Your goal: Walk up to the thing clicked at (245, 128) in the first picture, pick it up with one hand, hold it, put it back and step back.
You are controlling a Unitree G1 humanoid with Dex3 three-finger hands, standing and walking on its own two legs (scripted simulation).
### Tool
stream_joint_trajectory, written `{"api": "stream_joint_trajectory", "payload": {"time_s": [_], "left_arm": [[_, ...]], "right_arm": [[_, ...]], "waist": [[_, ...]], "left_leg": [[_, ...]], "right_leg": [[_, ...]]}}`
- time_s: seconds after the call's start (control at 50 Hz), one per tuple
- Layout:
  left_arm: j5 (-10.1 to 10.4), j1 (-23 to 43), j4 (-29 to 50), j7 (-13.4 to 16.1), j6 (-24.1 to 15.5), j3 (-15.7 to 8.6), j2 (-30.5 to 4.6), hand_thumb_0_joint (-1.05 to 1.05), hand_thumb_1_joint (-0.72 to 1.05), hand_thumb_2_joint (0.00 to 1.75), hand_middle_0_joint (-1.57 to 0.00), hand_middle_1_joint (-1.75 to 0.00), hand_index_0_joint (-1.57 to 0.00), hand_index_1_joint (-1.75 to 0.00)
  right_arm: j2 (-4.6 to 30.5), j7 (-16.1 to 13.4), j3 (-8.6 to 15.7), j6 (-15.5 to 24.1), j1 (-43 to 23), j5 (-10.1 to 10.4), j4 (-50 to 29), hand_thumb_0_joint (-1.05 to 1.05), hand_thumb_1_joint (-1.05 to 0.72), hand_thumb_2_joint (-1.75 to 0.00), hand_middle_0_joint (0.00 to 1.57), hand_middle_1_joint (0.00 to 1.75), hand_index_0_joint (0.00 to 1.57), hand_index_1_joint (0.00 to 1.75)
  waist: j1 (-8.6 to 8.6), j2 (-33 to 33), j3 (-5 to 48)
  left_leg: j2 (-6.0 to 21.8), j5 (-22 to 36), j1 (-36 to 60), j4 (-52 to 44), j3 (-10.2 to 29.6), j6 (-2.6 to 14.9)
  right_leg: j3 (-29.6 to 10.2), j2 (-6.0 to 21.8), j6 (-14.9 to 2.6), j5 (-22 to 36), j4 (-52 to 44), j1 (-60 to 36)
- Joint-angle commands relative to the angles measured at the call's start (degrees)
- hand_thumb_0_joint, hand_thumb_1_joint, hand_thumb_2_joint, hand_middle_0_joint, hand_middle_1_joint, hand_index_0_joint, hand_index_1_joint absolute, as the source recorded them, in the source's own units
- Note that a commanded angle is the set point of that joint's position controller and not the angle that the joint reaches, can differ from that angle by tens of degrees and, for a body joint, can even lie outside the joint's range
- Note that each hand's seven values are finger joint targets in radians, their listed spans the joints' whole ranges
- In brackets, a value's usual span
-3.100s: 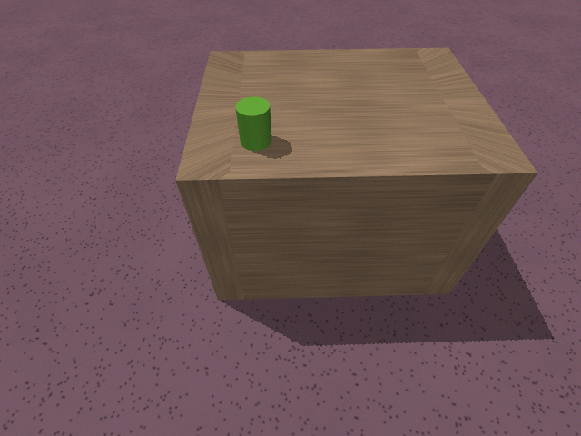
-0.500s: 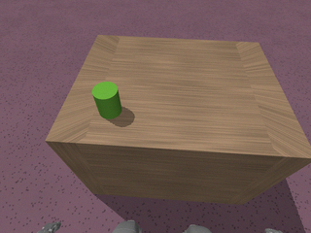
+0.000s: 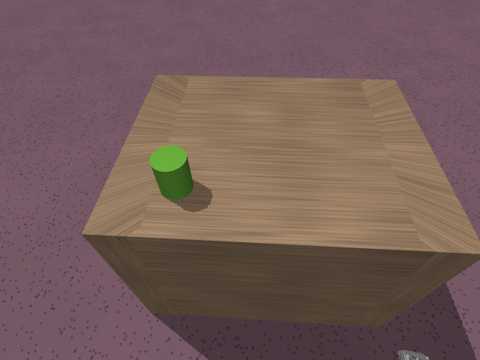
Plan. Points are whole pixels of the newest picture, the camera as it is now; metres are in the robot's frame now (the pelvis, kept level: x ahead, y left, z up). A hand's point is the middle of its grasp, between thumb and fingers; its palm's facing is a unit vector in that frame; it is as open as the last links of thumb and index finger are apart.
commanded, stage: walk up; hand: left
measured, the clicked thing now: (172, 173) +0.53 +0.22 -0.07
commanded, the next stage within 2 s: stand in 0.48 s
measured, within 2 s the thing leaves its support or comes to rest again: neither
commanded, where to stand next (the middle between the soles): +0.06 +0.01 m, yaw -1 degrees
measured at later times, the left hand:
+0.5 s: hand out of the picture +0.10 +0.25 -0.14, palm faces -0.05 -0.93 -0.37, open 7.4 cm
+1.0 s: hand out of the picture +0.10 +0.23 -0.15, palm faces -0.05 -0.94 -0.34, open 7.4 cm
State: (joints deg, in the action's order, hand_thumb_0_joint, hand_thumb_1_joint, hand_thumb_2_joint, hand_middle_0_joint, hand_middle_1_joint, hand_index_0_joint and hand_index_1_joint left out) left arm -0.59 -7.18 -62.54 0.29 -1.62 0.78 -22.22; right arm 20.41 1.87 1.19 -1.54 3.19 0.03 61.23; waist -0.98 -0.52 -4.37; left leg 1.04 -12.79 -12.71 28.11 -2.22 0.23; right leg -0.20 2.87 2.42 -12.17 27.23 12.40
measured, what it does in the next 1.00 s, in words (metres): stands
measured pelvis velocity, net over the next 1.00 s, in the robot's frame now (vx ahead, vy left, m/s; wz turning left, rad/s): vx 0.03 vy -0.02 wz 0.00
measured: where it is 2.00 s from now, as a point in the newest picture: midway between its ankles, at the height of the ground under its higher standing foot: outside the picture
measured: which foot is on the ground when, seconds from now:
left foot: down 0.00-1.00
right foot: down 0.00-1.00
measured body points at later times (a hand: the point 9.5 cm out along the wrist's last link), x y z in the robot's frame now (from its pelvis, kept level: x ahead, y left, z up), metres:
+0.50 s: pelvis +0.01 +0.00 +0.01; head +0.02 -0.01 +0.46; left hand +0.10 +0.30 -0.12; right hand +0.08 -0.31 -0.13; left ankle +0.03 +0.12 -0.74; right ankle +0.03 -0.15 -0.74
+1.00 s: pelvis +0.03 -0.02 +0.01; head +0.05 -0.02 +0.46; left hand +0.11 +0.28 -0.12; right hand +0.11 -0.32 -0.12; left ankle +0.03 +0.12 -0.74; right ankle +0.03 -0.15 -0.74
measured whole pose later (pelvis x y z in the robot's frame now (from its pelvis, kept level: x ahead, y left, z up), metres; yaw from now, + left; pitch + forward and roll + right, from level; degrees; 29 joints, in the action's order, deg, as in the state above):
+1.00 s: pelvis +0.03 -0.02 +0.01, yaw +0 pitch -1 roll +0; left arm -0.7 -6.0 -65.0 -0.3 -0.8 0.6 -20.1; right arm 19.8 0.7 1.1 0.3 4.2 -0.3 65.9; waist 0.5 0.2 -3.1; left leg 2.4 -10.0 -6.6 18.1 -1.7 -1.8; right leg 0.7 1.4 0.9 -10.5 19.0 7.1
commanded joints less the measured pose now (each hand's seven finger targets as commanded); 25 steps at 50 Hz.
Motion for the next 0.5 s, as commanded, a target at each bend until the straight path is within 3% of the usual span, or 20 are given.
{"api": "stream_joint_trajectory", "payload": {"time_s": [0.0,0.38,0.44,0.46,0.48], "left_arm": [[0.07,3.05,2.44,0.65,-1.35,-2.92,-12.22,0.00,0.90,0.90,-0.20,-0.30,-0.20,-0.30],[-0.31,5.13,1.54,0.63,-0.88,-3.67,-11.30,0.00,0.90,0.90,-0.20,-0.30,-0.20,-0.30],[-0.22,5.27,1.63,0.62,-0.81,-3.65,-10.97,0.00,0.90,0.90,-0.20,-0.30,-0.20,-0.30],[0.15,4.91,0.89,0.29,-0.61,-2.78,-9.99,0.00,0.90,0.90,-0.20,-0.30,-0.20,-0.30],[0.09,4.97,1.09,0.18,-0.49,-2.87,-9.90,0.00,0.90,0.90,-0.20,-0.30,-0.20,-0.30]], "right_arm": [[12.72,-0.61,2.65,1.62,-3.69,-0.19,-2.89,0.00,-0.90,-0.90,0.20,0.30,0.20,0.30],[12.20,-0.92,3.03,1.71,-1.01,-0.52,-0.92,0.00,-0.90,-0.90,0.20,0.30,0.20,0.30],[12.05,-0.99,3.04,1.72,-0.39,-0.46,-0.69,0.00,-0.90,-0.90,0.20,0.30,0.20,0.30],[10.62,-1.17,2.17,2.48,-0.47,-0.69,-0.15,0.00,-0.90,-0.90,0.20,0.30,0.20,0.30],[11.68,-1.30,2.43,2.85,-1.02,-0.81,-0.23,0.00,-0.90,-0.90,0.20,0.30,0.20,0.30]], "waist": [[0.35,0.02,6.11],[1.05,-0.04,6.31],[1.10,-0.22,6.17],[1.51,2.39,6.27],[1.11,1.64,6.54]], "left_leg": [[6.20,-1.35,3.89,-9.23,7.07,2.20],[5.86,1.63,4.96,-10.70,5.99,1.41],[6.22,2.89,4.98,-11.01,6.29,1.35],[7.13,3.08,4.58,-13.46,7.20,0.96],[7.18,3.93,4.94,-13.38,7.11,0.93]], "right_leg": [[-4.71,4.43,-3.79,3.11,-7.83,-0.59],[-4.70,4.76,-3.64,5.06,-9.43,-2.15],[-4.38,4.49,-3.60,5.42,-9.13,-2.66],[-4.01,4.26,-3.23,3.19,-9.74,-3.22],[-4.19,4.28,-3.16,3.47,-9.81,-3.89]]}}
